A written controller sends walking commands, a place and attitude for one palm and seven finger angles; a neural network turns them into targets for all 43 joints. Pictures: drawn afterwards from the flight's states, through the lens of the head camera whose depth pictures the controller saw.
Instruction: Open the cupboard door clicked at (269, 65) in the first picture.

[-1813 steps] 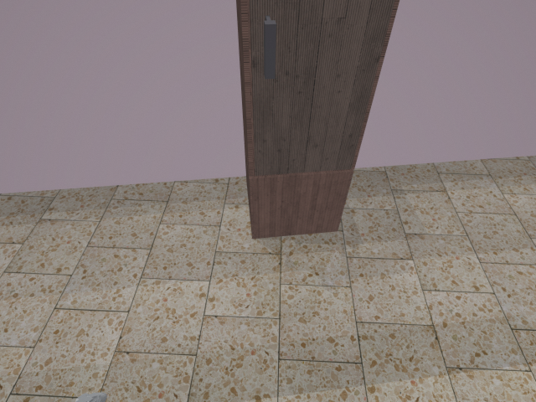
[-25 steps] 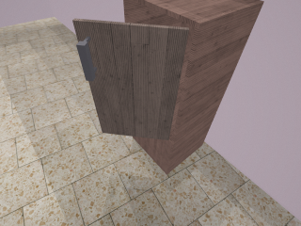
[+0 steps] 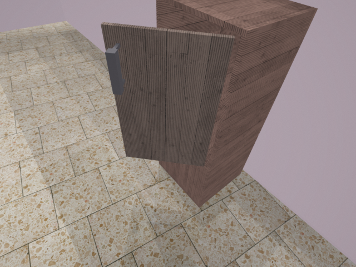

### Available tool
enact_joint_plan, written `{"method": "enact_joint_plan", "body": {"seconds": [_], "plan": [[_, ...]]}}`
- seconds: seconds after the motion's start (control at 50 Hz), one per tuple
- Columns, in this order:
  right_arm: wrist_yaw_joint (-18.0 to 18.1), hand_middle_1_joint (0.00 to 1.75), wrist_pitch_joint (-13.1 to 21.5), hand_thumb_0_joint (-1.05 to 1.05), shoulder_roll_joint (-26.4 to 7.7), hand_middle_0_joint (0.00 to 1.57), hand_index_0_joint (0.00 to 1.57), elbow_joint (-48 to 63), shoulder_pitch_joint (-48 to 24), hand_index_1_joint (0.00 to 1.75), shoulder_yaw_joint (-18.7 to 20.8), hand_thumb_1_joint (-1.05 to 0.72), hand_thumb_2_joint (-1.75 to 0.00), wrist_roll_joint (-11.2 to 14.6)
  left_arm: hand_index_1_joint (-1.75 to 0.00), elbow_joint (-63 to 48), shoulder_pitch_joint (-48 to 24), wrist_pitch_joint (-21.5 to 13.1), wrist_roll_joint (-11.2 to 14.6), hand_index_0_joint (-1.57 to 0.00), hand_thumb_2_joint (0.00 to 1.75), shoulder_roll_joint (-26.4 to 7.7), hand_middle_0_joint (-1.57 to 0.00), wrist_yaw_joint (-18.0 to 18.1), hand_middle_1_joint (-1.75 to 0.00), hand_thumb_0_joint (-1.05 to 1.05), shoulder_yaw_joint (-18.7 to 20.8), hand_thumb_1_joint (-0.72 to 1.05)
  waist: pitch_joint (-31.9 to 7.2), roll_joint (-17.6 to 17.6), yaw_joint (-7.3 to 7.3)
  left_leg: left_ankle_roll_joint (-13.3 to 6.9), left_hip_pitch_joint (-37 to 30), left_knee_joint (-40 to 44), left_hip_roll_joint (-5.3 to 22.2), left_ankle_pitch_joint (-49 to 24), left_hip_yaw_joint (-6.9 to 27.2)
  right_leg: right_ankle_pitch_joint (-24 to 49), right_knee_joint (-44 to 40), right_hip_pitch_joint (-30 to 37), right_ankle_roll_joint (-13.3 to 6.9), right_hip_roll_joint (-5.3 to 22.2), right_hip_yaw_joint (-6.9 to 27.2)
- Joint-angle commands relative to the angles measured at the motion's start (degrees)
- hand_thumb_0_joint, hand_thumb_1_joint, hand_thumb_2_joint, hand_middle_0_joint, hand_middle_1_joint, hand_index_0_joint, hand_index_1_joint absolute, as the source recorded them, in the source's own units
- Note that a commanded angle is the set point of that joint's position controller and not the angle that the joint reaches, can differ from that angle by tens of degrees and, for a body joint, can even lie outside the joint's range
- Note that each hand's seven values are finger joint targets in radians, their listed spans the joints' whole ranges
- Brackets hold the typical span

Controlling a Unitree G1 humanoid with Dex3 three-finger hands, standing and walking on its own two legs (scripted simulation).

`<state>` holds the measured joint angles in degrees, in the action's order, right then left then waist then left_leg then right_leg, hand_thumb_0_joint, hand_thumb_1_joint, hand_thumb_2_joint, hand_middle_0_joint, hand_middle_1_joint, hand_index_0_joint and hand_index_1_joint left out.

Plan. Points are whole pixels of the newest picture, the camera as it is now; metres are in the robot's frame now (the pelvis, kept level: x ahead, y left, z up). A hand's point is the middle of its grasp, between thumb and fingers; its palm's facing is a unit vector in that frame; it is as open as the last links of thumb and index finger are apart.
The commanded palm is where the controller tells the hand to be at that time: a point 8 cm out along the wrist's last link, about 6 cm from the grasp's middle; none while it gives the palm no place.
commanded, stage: shuffle to correct the standing spot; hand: left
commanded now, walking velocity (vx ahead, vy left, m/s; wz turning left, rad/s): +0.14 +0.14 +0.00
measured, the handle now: (117, 68) +0.61 +0.24 +0.14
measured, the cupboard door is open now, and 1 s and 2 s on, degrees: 44 44 44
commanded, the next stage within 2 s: come to a stop and stand still in 0.18 s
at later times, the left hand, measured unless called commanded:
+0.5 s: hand out of the picture +0.14 +0.21 -0.17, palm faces -0.01 -0.98 -0.20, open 7.3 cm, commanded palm none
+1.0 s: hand out of the picture +0.04 +0.19 -0.17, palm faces +0.00 -0.98 -0.20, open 7.3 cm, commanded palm none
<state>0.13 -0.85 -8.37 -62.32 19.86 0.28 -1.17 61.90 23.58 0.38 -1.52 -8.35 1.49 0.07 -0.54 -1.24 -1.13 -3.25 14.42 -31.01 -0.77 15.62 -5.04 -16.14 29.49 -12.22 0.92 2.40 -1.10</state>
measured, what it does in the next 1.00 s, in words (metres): steps on the spot: right foot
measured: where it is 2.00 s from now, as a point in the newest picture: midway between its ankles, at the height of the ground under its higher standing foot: outside the picture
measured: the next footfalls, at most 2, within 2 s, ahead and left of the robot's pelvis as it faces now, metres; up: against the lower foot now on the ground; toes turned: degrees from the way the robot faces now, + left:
right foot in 0.48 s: +0.13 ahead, -0.08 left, +0.00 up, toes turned -3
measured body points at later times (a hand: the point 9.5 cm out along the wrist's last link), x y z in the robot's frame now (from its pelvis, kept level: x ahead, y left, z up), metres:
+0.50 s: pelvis +0.06 +0.04 +0.00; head +0.07 +0.04 +0.45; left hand +0.14 +0.27 -0.16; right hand -0.01 -0.14 -0.16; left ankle +0.02 +0.08 -0.73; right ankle +0.09 -0.08 -0.74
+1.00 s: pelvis +0.04 +0.02 +0.00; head +0.02 +0.01 +0.45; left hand +0.05 +0.24 -0.15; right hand +0.07 -0.22 -0.16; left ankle +0.02 +0.08 -0.73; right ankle +0.09 -0.08 -0.73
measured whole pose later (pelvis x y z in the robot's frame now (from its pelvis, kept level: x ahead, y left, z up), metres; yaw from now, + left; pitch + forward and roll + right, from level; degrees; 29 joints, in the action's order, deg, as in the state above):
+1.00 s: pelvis +0.04 +0.02 +0.00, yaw -2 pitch -3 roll +0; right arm 1.2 -0.1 -11.4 -57.9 16.2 0.5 -1.0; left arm 61.5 18.8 0.7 -0.6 -8.1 2.0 -1.4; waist -0.2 1.4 0.1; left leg -5.1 7.1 -27.7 -3.3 18.0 -7.5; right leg -11.5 29.9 -15.2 -2.0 1.2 -5.4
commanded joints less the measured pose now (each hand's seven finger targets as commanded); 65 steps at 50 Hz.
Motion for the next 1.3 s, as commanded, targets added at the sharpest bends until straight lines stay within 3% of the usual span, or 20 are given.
{"method": "enact_joint_plan", "body": {"seconds": [0.0,0.08,0.12,0.16,0.22,0.34,0.4,0.48,0.52,0.62,0.68,0.7,0.72,0.74,0.76,0.8,0.84,0.9,1.0,1.28], "plan": [[0.31,0.3,1.56,0.0,-4.62,0.2,0.2,3.8,2.06,0.3,0.92,-0.9,-0.9,-0.05,-0.3,-2.52,3.63,-1.28,0.15,-0.2,0.9,-7.41,-0.2,0.52,-0.3,0.0,2.44,0.9,9.26,-6.98,0.32,1.56,7.69,0.82,1.54,8.53,1.91,-18.03,-13.22,-4.78,-7.6,9.12,14.31],[0.33,0.3,2.32,0.0,-4.48,0.2,0.2,3.24,5.67,0.3,0.85,-0.9,-0.9,0.06,-0.3,-3.67,1.15,-0.91,-0.01,-0.2,0.9,-6.91,-0.2,0.55,-0.3,0.0,2.97,0.9,9.0,-1.37,1.98,1.03,1.28,5.73,2.64,6.22,3.42,-13.03,-7.21,-8.84,-6.78,6.73,8.68],[0.93,0.3,2.75,0.0,-8.18,0.2,0.2,1.83,10.47,0.3,1.44,-0.9,-0.9,-0.06,-0.3,-4.74,-0.07,-0.62,-0.4,-0.2,0.9,-3.21,-0.2,0.22,-0.3,0.0,2.35,0.9,7.69,12.74,3.2,-3.2,-4.58,17.23,12.54,9.04,16.69,-9.39,9.64,-14.23,-3.2,-0.83,-3.28],[1.52,0.3,3.1,0.0,-7.29,0.2,0.2,1.55,11.78,0.3,0.98,-0.9,-0.9,-0.15,-0.3,-6.01,-3.85,-1.28,-0.47,-0.2,0.9,-1.83,-0.2,0.12,-0.3,0.0,1.61,0.9,8.66,8.97,3.74,-9.36,-10.18,19.26,17.95,-3.55,22.61,-13.4,24.31,-23.77,-3.4,0.71,-2.3],[1.54,0.3,3.95,0.0,-5.42,0.2,0.2,2.24,8.45,0.3,0.21,-0.9,-0.9,-0.22,-0.3,-5.68,-5.31,-1.8,-0.06,-0.2,0.9,-0.38,-0.2,-0.52,-0.3,0.0,1.56,0.9,5.84,3.41,1.98,-10.96,-9.22,16.41,15.9,-21.37,14.94,-10.43,23.44,-19.22,-3.14,2.7,-3.14],[2.42,0.3,4.08,0.0,-4.23,0.2,0.2,0.41,8.32,0.3,-0.16,-0.9,-0.9,-0.32,-0.3,-4.96,-6.62,-0.83,0.32,-0.2,0.9,0.78,-0.2,0.03,-0.3,0.0,1.14,0.9,4.63,3.11,1.11,-8.56,-7.32,14.28,14.62,-35.71,9.47,-3.94,12.18,-10.09,-2.14,1.37,-3.65],[3.03,0.3,3.87,0.0,-3.61,0.2,0.2,-0.67,7.14,0.3,-0.19,-0.9,-0.9,0.23,-0.3,-4.05,-5.78,-0.69,0.71,-0.2,0.9,-0.66,-0.2,0.75,-0.3,0.0,1.28,0.9,3.92,2.34,-0.07,-4.42,-6.72,10.42,13.55,-42.46,7.82,3.58,1.52,-2.4,-1.94,1.41,-2.31],[2.97,0.3,3.23,0.0,-2.14,0.2,0.2,-0.85,6.82,0.3,0.15,-0.9,-0.9,0.78,-0.3,-3.09,-4.17,-0.82,1.37,-0.2,0.9,-4.03,-0.2,1.25,-0.3,0.0,1.22,0.9,4.22,2.0,0.68,3.9,-0.08,10.92,7.17,-25.89,6.37,28.04,1.21,5.43,-5.2,6.83,4.16],[3.0,0.3,2.63,0.0,-2.32,0.2,0.2,-1.21,6.36,0.3,0.53,-0.9,-0.9,0.54,-0.3,-3.98,-6.08,-0.63,1.32,-0.2,0.9,-3.31,-0.2,1.5,-0.3,0.0,1.25,0.9,3.63,-2.41,1.0,2.61,-2.66,10.54,8.4,-29.07,6.71,25.99,1.94,3.42,-4.5,4.91,3.28],[3.28,0.3,2.62,0.0,-2.84,0.2,0.2,-0.83,4.89,0.3,1.12,-0.9,-0.9,0.41,-0.3,-5.95,-7.64,0.57,1.01,-0.2,0.9,-2.69,-0.2,1.94,-0.3,0.0,1.67,0.9,2.84,4.52,1.19,1.42,-9.13,10.77,11.6,-43.12,8.23,6.57,3.7,-2.99,-2.93,1.31,1.3],[3.17,0.3,2.51,0.0,-2.93,0.2,0.2,-0.22,2.87,0.3,1.19,-0.9,-0.9,0.19,-0.3,-5.8,-7.4,0.68,0.79,-0.2,0.9,-2.34,-0.2,1.73,-0.3,0.0,1.78,0.9,3.24,3.46,0.8,-0.78,-7.74,10.77,12.5,-36.86,8.41,3.65,2.93,-2.54,-2.65,1.52,1.48],[2.6,0.3,2.66,0.0,-8.77,0.2,0.2,4.37,-0.56,0.3,1.54,-0.9,-0.9,1.63,-0.3,-2.7,-2.8,-0.02,0.85,-0.2,0.9,-5.41,-0.2,3.26,-0.3,0.0,1.12,0.9,0.32,5.38,0.58,0.23,-9.13,2.23,14.66,-60.89,9.4,4.14,4.2,-4.66,-2.09,2.5,0.46],[2.07,0.3,2.91,0.0,-8.49,0.2,0.2,6.33,-2.99,0.3,0.97,-0.9,-0.9,1.0,-0.3,-3.0,-0.15,-1.46,0.51,-0.2,0.9,-6.85,-0.2,2.71,-0.3,0.0,1.39,0.9,-0.99,5.93,-1.5,1.91,-9.15,-2.26,11.2,-61.74,6.45,10.69,-0.11,-0.62,-3.25,1.76,-1.95],[2.34,0.3,3.29,0.0,-6.62,0.2,0.2,6.08,1.15,0.3,0.89,-0.9,-0.9,0.8,-0.3,-3.04,-1.14,-1.94,0.91,-0.2,0.9,-5.51,-0.2,2.38,-0.3,0.0,1.25,0.9,-6.76,6.05,0.1,5.06,-5.92,-3.16,7.88,-56.53,7.25,22.62,4.72,6.03,-6.04,3.42,1.95],[2.62,0.3,2.73,0.0,-6.28,0.2,0.2,6.19,1.3,0.3,0.84,-0.9,-0.9,0.84,-0.3,-3.72,-3.27,-1.89,1.56,-0.2,0.9,-5.8,-0.2,2.17,-0.3,0.0,1.04,0.9,-7.2,3.94,0.9,4.6,-5.35,-1.06,7.49,-39.94,6.24,25.2,3.89,6.24,-6.43,5.79,2.19],[2.19,0.3,1.56,0.0,-4.6,0.2,0.2,6.3,0.17,0.3,0.44,-0.9,-0.9,0.57,-0.3,-4.32,-7.36,-1.23,1.34,-0.2,0.9,-5.17,-0.2,1.48,-0.3,0.0,-0.08,0.9,2.34,3.0,2.36,2.41,-0.77,7.12,6.84,-7.79,6.35,12.51,-1.67,-0.81,-5.56,6.5,3.98],[1.81,0.3,1.3,0.0,-5.58,0.2,0.2,6.15,1.98,0.3,0.47,-0.9,-0.9,0.16,-0.3,-4.12,-6.99,-1.52,1.2,-0.2,0.9,-4.57,-0.2,1.13,-0.3,0.0,-0.42,0.9,7.27,-5.14,2.71,0.68,1.87,9.62,6.77,-2.1,7.69,8.3,-3.07,-2.64,-5.33,4.67,4.82],[1.47,0.3,1.6,0.0,-7.14,0.2,0.2,6.51,-0.33,0.3,0.52,-0.9,-0.9,0.16,-0.3,-4.14,-6.04,-0.95,0.88,-0.2,0.9,-5.06,-0.2,0.9,-0.3,0.0,-0.51,0.9,9.45,2.9,1.85,0.28,4.39,15.69,7.85,7.34,10.0,0.54,-4.63,-3.16,-4.77,3.07,3.85],[1.13,0.3,1.66,0.0,-7.63,0.2,0.2,6.12,0.8,0.3,0.64,-0.9,-0.9,0.18,-0.3,-3.24,-3.32,-1.73,0.6,-0.2,0.9,-5.16,-0.2,0.63,-0.3,0.0,-0.2,0.9,7.87,-1.55,2.22,-0.23,2.39,14.68,5.98,9.31,8.24,-5.65,-10.0,-3.9,-4.58,4.02,6.94],[1.41,0.3,2.29,0.0,-3.31,0.2,0.2,-0.05,6.39,0.3,-0.68,-0.9,-0.9,0.35,-0.3,-0.41,-0.75,-2.62,1.01,-0.2,0.9,-3.04,-0.2,0.89,-0.3,0.0,-0.12,0.9,6.68,-0.93,1.84,0.2,2.87,12.9,5.21,4.24,6.78,-4.9,-13.13,-0.86,-4.76,5.52,7.35]]}}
